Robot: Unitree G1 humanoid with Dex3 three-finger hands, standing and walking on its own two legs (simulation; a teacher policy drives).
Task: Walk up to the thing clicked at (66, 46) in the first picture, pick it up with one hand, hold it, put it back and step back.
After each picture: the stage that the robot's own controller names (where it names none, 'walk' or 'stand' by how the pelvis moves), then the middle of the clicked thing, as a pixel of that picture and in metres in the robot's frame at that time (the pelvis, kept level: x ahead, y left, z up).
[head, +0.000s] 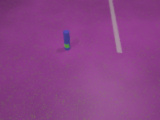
stand; (66, 40) +1.38 +0.15 -0.65
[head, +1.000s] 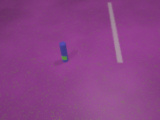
walk; (64, 52) +1.25 +0.26 -0.64
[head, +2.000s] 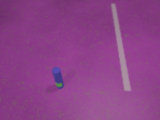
walk; (58, 78) +0.79 +0.26 -0.65
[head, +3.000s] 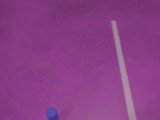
walk; (53, 119) +0.46 +0.22 -0.64
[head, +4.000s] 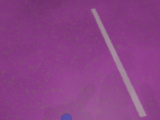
walk; out of the picture +0.37 +0.06 -0.61
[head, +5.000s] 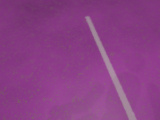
stand; out of the picture +0.33 +0.15 -0.64
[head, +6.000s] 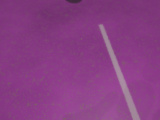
stand; out of the picture +0.32 +0.15 -0.65
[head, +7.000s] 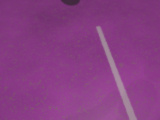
stand; out of the picture +0.31 +0.17 -0.66
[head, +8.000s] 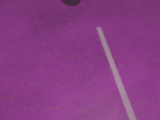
stand; out of the picture +0.30 +0.17 -0.66
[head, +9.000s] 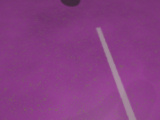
stand; out of the picture +0.30 +0.17 -0.66
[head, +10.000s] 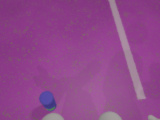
go down; (48, 102) +0.35 +0.16 -0.46
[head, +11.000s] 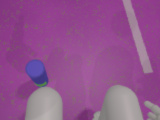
go down; (39, 75) +0.40 +0.18 -0.28
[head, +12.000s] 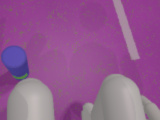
close in; (18, 66) +0.40 +0.19 -0.21
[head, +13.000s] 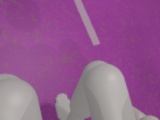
close; out of the picture +0.40 +0.22 -0.16
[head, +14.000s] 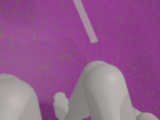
lift; out of the picture +0.39 +0.23 -0.16
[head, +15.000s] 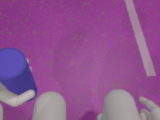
lift; (20, 81) +0.32 +0.19 -0.01
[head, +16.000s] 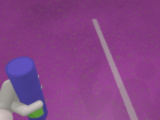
hold; (30, 94) +0.30 +0.16 +0.05
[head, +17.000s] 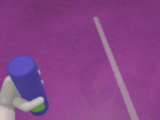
hold; (32, 90) +0.31 +0.16 +0.05
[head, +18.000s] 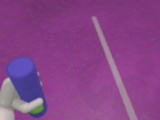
hold; (31, 91) +0.31 +0.17 +0.04
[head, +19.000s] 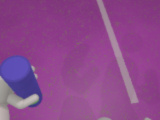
crouch; (26, 86) +0.33 +0.17 -0.01
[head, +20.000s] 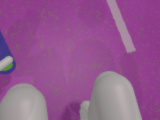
lower; out of the picture +0.44 +0.21 -0.08
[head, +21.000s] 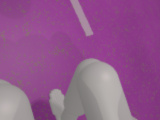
lower; out of the picture +0.42 +0.24 -0.17
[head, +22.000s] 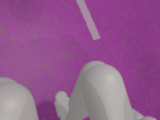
lower; out of the picture +0.40 +0.23 -0.16
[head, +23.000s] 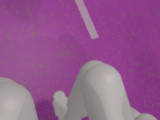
lower; out of the picture +0.40 +0.22 -0.17
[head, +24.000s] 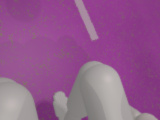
lower; out of the picture +0.39 +0.20 -0.17
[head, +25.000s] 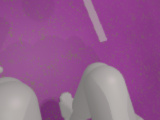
open; out of the picture +0.40 +0.22 -0.17
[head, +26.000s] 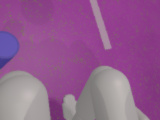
stand; out of the picture +0.39 +0.21 -0.18
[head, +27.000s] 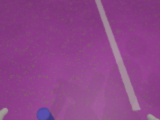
stand; (46, 118) +0.33 +0.18 -0.52
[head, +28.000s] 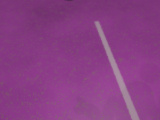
stand; out of the picture +0.32 +0.16 -0.60
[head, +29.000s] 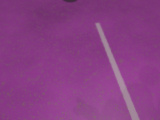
stand; out of the picture +0.33 +0.15 -0.60
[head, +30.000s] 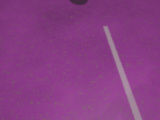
stand; out of the picture +0.33 +0.15 -0.65
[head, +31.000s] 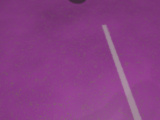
stand; out of the picture +0.32 +0.16 -0.66
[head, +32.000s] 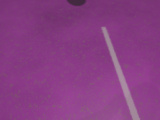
stand; out of the picture +0.31 +0.16 -0.66
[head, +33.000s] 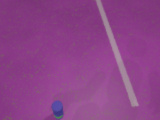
walk; (58, 110) +0.39 +0.12 -0.64
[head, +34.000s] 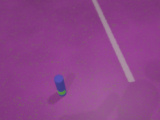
walk; (60, 86) +0.64 +0.19 -0.62
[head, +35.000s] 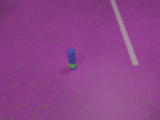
stand; (72, 59) +0.95 +0.14 -0.63
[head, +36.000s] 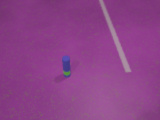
stand; (66, 67) +0.93 +0.13 -0.65
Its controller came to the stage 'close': yes
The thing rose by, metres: 0.69
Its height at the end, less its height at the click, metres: +0.00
